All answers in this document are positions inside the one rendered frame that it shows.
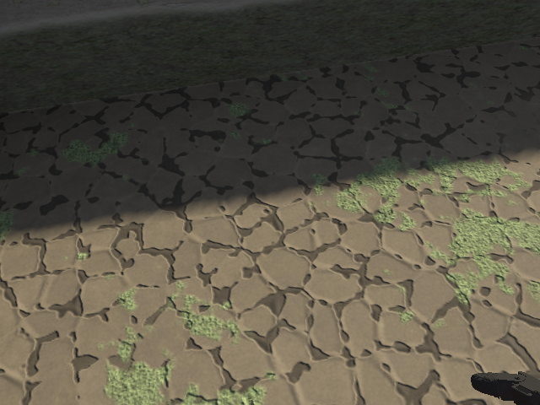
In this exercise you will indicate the robot right hand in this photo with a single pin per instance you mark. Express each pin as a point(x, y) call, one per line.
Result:
point(521, 388)

